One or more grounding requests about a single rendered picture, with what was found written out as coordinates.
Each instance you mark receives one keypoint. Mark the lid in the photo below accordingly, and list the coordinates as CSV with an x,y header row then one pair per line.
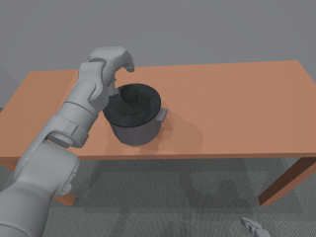
x,y
138,113

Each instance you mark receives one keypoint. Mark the pot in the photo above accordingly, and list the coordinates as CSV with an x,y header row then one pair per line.
x,y
140,135

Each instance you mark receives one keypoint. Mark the left robot upper arm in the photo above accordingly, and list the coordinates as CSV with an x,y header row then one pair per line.
x,y
24,206

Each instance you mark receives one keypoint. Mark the table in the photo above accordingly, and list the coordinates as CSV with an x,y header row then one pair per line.
x,y
264,109

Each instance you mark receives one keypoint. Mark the robot left forearm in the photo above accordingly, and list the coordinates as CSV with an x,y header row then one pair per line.
x,y
79,111

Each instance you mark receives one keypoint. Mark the knob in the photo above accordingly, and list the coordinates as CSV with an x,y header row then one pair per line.
x,y
129,94

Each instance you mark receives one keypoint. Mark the left robot hand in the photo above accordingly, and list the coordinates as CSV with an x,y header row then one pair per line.
x,y
119,56

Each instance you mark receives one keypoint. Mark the right robot hand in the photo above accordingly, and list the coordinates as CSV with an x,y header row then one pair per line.
x,y
254,227

